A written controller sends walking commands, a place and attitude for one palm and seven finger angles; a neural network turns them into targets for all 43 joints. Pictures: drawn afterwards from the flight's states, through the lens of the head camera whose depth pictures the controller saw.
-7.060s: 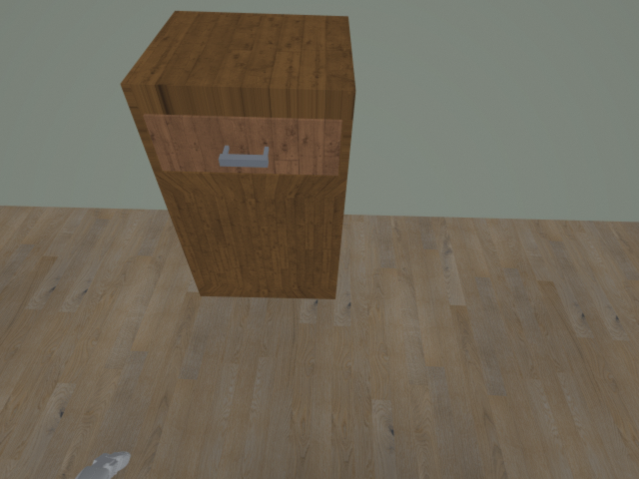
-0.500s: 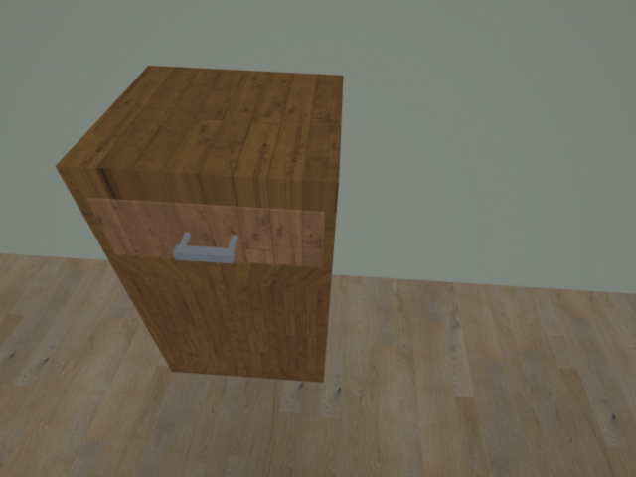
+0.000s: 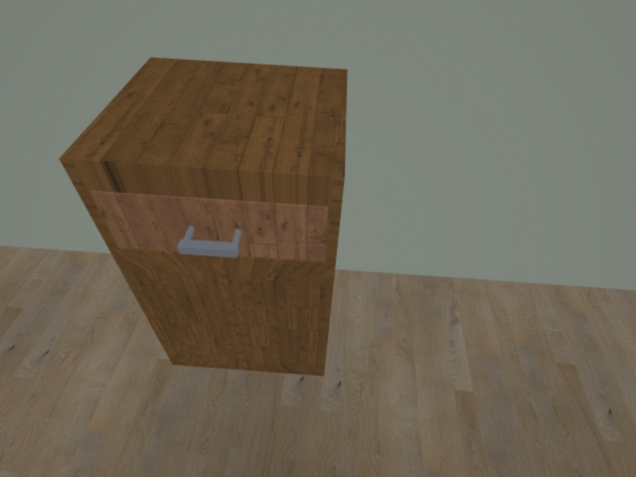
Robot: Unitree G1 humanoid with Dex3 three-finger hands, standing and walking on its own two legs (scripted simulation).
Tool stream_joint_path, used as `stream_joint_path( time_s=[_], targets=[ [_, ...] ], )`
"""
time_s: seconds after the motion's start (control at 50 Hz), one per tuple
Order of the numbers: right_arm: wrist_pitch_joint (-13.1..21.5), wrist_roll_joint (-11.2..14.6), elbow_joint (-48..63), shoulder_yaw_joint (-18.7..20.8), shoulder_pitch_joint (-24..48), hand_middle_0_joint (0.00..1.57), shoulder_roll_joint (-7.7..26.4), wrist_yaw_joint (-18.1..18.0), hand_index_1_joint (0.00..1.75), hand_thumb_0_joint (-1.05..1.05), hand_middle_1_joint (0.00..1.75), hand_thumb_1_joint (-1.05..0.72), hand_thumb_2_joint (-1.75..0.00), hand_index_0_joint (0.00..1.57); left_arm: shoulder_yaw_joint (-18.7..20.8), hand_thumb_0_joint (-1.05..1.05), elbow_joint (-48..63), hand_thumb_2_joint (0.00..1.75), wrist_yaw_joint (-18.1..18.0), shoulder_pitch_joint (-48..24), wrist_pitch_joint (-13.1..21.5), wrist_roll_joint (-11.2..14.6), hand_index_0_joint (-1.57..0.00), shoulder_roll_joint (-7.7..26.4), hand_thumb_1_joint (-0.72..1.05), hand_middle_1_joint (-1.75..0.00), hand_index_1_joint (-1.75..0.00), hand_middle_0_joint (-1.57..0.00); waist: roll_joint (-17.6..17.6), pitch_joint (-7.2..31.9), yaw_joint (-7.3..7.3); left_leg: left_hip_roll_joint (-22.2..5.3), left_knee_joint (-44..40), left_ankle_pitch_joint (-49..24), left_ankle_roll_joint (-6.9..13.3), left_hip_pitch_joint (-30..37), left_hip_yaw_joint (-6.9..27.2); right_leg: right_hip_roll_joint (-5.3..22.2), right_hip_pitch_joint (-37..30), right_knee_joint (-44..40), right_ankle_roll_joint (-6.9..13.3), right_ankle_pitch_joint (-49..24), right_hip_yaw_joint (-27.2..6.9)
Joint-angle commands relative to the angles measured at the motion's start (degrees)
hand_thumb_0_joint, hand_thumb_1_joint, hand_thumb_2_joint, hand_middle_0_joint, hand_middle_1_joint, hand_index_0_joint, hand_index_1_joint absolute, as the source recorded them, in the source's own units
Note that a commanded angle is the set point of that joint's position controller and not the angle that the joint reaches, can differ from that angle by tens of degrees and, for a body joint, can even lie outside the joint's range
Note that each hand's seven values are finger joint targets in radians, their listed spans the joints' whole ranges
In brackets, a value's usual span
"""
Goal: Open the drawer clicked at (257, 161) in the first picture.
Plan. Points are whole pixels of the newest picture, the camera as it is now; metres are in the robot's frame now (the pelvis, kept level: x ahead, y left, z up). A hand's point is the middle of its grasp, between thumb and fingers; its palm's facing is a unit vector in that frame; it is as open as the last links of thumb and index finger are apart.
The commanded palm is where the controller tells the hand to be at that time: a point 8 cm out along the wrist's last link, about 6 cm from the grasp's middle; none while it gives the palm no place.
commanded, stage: raise the hand with hooked fingers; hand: left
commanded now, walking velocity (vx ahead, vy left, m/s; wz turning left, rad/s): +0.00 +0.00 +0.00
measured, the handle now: (211, 240) +0.55 +0.25 -0.10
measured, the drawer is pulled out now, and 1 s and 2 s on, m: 0.00 0.00 0.00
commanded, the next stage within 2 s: move the hooked fingers above the handle in 1.88 s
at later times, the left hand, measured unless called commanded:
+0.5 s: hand (183, 464) +0.16 +0.18 -0.08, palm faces -0.08 -0.26 -0.96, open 9.1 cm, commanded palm +0.16 +0.21 +0.00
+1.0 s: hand (164, 360) +0.25 +0.22 +0.00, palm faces +0.04 -0.11 -0.99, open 12.1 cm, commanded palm +0.23 +0.22 +0.06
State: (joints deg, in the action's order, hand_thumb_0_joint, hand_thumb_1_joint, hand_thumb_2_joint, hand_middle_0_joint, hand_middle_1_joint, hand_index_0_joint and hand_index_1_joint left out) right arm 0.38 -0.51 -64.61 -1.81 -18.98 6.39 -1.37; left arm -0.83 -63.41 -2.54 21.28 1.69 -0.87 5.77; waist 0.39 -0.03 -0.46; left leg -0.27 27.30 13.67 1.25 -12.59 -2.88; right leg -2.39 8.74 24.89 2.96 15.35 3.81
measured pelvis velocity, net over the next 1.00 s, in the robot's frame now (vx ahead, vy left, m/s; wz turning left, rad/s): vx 0.01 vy -0.01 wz -0.02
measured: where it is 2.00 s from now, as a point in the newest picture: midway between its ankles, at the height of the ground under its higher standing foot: outside the picture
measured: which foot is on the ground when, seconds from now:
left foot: down 0.00-1.00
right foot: down 0.00-1.00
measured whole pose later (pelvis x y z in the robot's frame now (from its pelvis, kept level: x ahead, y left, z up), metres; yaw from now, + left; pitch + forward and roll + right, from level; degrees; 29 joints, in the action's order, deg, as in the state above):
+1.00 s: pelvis +0.01 -0.01 -0.02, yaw -1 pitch +7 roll +1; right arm -7.2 -2.2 -34.3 1.5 -9.4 14.8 0.6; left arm -2.9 2.3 -19.5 16.1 -0.5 -57.1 21.8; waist -2.8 3.4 -3.0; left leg -0.4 38.4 19.7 1.0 -25.7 -4.5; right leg -1.9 24.3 40.0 3.7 22.8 2.1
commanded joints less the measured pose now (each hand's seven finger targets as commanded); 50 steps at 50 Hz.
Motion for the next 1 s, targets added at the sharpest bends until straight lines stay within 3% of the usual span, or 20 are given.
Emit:
stream_joint_path(
  time_s=[0.0, 0.02, 0.04, 0.06, 0.12, 0.18, 0.22, 0.24, 0.3, 0.32, 0.34, 0.4, 0.48, 0.54, 0.62, 0.7, 0.72, 0.76, 0.86, 0.98],
  targets=[
    [15.4, 3.7, 22.8, 1.1, 9.6, 0.20, 12.2, -5.2, 0.30, 0.00, 0.30, -0.90, -0.90, 0.20, -0.6, 0.00, 74.0, 0.88, -7.1, -17.4, 6.2, -4.5, -0.20, 19.6, 0.85, -0.33, -0.33, -0.20, -24.9, 16.3, 0.21, -1.5, -5.0, -9.4, 1.0, 12.2, 1.6, 2.9, 4.7, 3.8, 1.3, -4.5, -5.4],
    [17.5, 4.2, 20.3, 3.1, 8.0, 0.20, 12.8, -5.6, 0.30, 0.00, 0.30, -0.90, -0.90, 0.20, -0.2, 0.00, 72.7, 0.87, -10.5, -14.6, 2.7, -2.1, -0.21, 16.2, 0.83, -0.34, -0.34, -0.21, -17.8, 9.6, 2.08, -2.4, -6.4, 0.5, -0.7, 5.0, 3.0, 2.2, 9.5, 3.8, 0.2, 2.4, -3.4],
    [16.8, 5.8, 19.7, 2.6, 7.3, 0.20, 9.2, -5.2, 0.30, 0.00, 0.30, -0.90, -0.90, 0.20, -7.3, 0.00, 55.3, 0.86, -10.5, 5.7, -4.1, -4.1, -0.21, 4.8, 0.81, -0.36, -0.36, -0.21, -8.3, 3.6, 1.40, -2.5, -6.7, 6.7, 0.4, -0.2, 4.1, 2.5, 10.9, 3.7, -0.4, 3.3, -1.4],
    [17.1, 6.3, 25.9, 2.7, 8.0, 0.20, 10.7, -5.1, 0.30, 0.00, 0.30, -0.90, -0.90, 0.20, -9.6, 0.00, 71.1, 0.85, -10.8, -4.9, -3.8, -4.0, -0.21, 5.0, 0.78, -0.37, -0.37, -0.21, -4.1, 1.2, 1.70, -1.5, -6.7, 8.2, 0.8, -3.7, 5.6, 2.7, 10.4, 3.3, -0.9, 4.2, -0.9],
    [19.8, 4.1, 30.0, 2.7, 9.2, 0.20, 13.7, -4.7, 0.30, 0.00, 0.30, -0.90, -0.90, 0.20, -15.0, 0.00, 71.1, 0.82, -13.6, -0.2, -3.6, -17.2, -0.21, 5.0, 0.71, -0.42, -0.42, -0.21, 4.6, -0.6, 3.61, -0.3, -0.2, 9.0, 2.3, -5.4, 6.0, 1.7, 20.5, 4.5, -0.6, 10.0, -4.0],
    [16.0, -0.1, 34.1, 4.6, 11.8, 0.20, 15.5, -2.5, 0.30, 0.00, 0.30, -0.90, -0.90, 0.20, -16.2, 0.00, 64.0, 0.79, -18.5, -2.3, -4.4, -35.2, -0.22, 5.4, 0.64, -0.47, -0.47, -0.22, 10.5, 0.3, 3.68, 1.6, 5.9, 8.2, 1.2, -9.7, 6.6, 1.1, 27.5, 6.4, -0.1, 15.2, -4.1],
    [11.4, -1.3, 37.3, 6.2, 13.8, 0.20, 15.4, -0.2, 0.30, 0.00, 0.30, -0.90, -0.90, 0.20, -11.8, 0.00, 57.8, 0.77, -20.4, 11.0, -4.5, -44.1, -0.22, 6.7, 0.60, -0.50, -0.50, -0.22, 12.3, 3.0, -2.42, 2.4, 7.2, 4.8, 0.4, -12.0, 4.7, 1.0, 24.1, 6.2, 0.9, 14.3, -5.9],
    [8.4, -1.5, 38.4, 5.8, 15.4, 0.20, 14.9, 0.8, 0.30, 0.00, 0.30, -0.90, -0.90, 0.20, -9.9, 0.00, 57.5, 0.76, -20.7, 14.8, -4.1, -47.6, -0.22, 8.3, 0.57, -0.51, -0.51, -0.22, 13.2, 4.6, -4.47, 2.4, 7.5, 1.8, -0.1, -13.5, 3.6, 0.8, 21.7, 8.0, 1.4, 9.7, -6.2],
    [1.0, -1.7, 42.6, 5.2, 19.1, 0.20, 13.4, 3.3, 0.30, 0.00, 0.30, -0.90, -0.90, 0.20, -4.2, 0.00, 61.5, 0.73, -21.6, 15.7, -2.3, -54.8, -0.23, 12.8, 0.50, -0.55, -0.55, -0.23, 13.0, 8.9, -7.68, 2.2, 9.4, -3.6, -0.5, -17.9, 1.4, 1.4, 17.6, 12.9, 1.9, -4.0, -7.5],
    [-0.7, -1.5, 43.3, 5.2, 19.7, 0.20, 12.8, 3.7, 0.30, 0.00, 0.30, -0.90, -0.90, 0.20, -0.3, 0.00, 63.9, 0.72, -22.4, 14.9, -1.4, -56.5, -0.23, 16.8, 0.48, -0.57, -0.57, -0.23, 10.2, 11.0, -9.03, 2.5, 10.1, -5.5, -0.8, -18.5, 1.3, 1.3, 15.8, 14.4, 2.1, -7.2, -8.9],
    [-2.1, -1.9, 45.0, 4.9, 20.8, 0.20, 12.3, 4.1, 0.30, 0.00, 0.30, -0.90, -0.90, 0.20, -0.6, 0.00, 68.3, 0.71, -23.5, 12.2, -1.1, -57.9, -0.23, 17.1, 0.46, -0.58, -0.58, -0.23, 5.0, 13.3, -9.28, 2.5, 10.3, -6.5, -0.9, -17.6, 1.0, 1.3, 15.4, 15.8, 2.3, -8.9, -9.5],
    [-4.9, -2.0, 47.5, 4.9, 20.0, 0.20, 11.4, 4.3, 0.30, 0.00, 0.30, -0.90, -0.90, 0.20, -0.6, 0.00, 77.3, 0.68, -27.2, 4.5, -1.2, -60.7, -0.24, 18.1, 0.39, -0.63, -0.63, -0.24, -10.0, 20.5, -8.03, 2.0, 14.0, -13.6, -0.8, -9.3, 1.3, -0.2, 19.7, 18.8, 3.2, -12.1, -10.6],
    [-5.4, -3.2, 45.8, 4.8, 20.2, 0.20, 11.6, 4.1, 0.30, 0.00, 0.30, -0.90, -0.90, 0.20, -1.0, 0.00, 82.4, 0.64, -29.9, -8.7, -1.1, -62.1, -0.24, 18.7, 0.29, -0.69, -0.69, -0.24, -8.4, 21.2, -2.66, 1.4, 19.0, -9.8, 0.2, -6.1, 4.1, 0.1, 28.7, 17.9, 2.3, -5.7, -12.7],
    [-4.5, -4.2, 43.7, 4.5, 20.8, 0.20, 12.1, 3.6, 0.30, 0.00, 0.30, -0.90, -0.90, 0.20, -3.0, 0.00, 81.7, 0.61, -29.1, -16.4, 0.4, -61.8, -0.25, 18.4, 0.22, -0.74, -0.74, -0.25, -3.0, 16.1, 0.80, 1.7, 21.0, -3.5, 1.1, -8.1, 5.3, 0.8, 33.0, 15.9, 1.3, 0.0, -12.6],
    [-3.8, -3.1, 43.0, 4.4, 20.9, 0.20, 12.2, 2.9, 0.30, 0.00, 0.30, -0.90, -0.90, 0.20, -6.1, 0.00, 77.1, 0.57, -23.3, -13.0, -0.2, -57.2, -0.25, 15.5, 0.13, -0.80, -0.80, -0.25, 2.2, 16.1, 0.77, 2.4, 18.1, -2.4, 2.0, -10.1, 4.5, 1.2, 24.7, 13.0, 0.0, -4.2, -10.7],
    [-4.9, -1.4, 43.2, 3.3, 20.3, 0.20, 11.8, 2.3, 0.30, 0.00, 0.30, -0.90, -0.90, 0.20, -0.4, 0.00, 72.4, 0.53, -17.7, -3.4, -4.0, -55.9, -0.26, 21.8, 0.04, -0.86, -0.86, -0.26, 8.4, 17.2, -3.64, 2.8, 12.9, -6.1, 1.1, -14.2, 2.4, 1.9, 10.6, 11.9, -1.3, -17.0, -11.0],
    [-4.8, -1.2, 43.2, 2.9, 20.9, 0.20, 11.9, 2.2, 0.30, 0.00, 0.30, -0.90, -0.90, 0.20, 2.1, 0.00, 71.6, 0.52, -17.3, -1.5, -4.2, -56.4, -0.26, 23.9, 0.01, -0.87, -0.87, -0.26, 6.9, 17.3, -5.01, 3.0, 12.1, -7.1, 0.9, -14.2, 2.4, 1.6, 8.6, 12.2, -1.0, -19.1, -11.8],
    [-4.6, -1.2, 42.8, 2.3, 20.7, 0.20, 11.3, 2.2, 0.30, 0.00, 0.30, -0.90, -0.90, 0.20, 3.2, 0.00, 73.0, 0.50, -17.4, -2.5, -3.8, -57.2, -0.27, 25.0, -0.03, -0.90, -0.90, -0.27, 5.6, 16.8, -5.58, 3.0, 10.6, -8.3, 0.6, -14.2, 1.9, 2.3, 6.1, 12.3, -1.1, -22.7, -11.8],
    [-4.7, -1.9, 42.0, 3.6, 20.4, 0.20, 11.4, 1.9, 0.30, 0.00, 0.30, -0.90, -0.90, 0.20, 5.3, 0.00, 79.5, 0.45, -19.8, -10.9, -2.4, -57.7, -0.27, 26.0, -0.15, -0.98, -0.98, -0.27, -2.2, 18.3, -4.81, 2.8, 9.3, -11.1, 0.9, -9.2, 1.8, 2.4, 5.7, 10.7, -0.2, -23.2, -11.2],
    [-4.0, -1.5, 39.9, 5.5, 18.8, 0.20, 12.6, 1.4, 0.30, 0.00, 0.30, -0.90, -0.90, 0.20, 3.3, 0.00, 77.9, 0.39, -20.0, -15.9, -1.5, -55.2, -0.29, 23.8, -0.29, -1.07, -1.07, -0.29, -1.6, 17.8, -2.31, 2.4, 8.8, -12.2, 1.3, -5.3, 1.9, 2.1, 8.0, 9.2, -0.7, -21.2, -8.9]
  ],
)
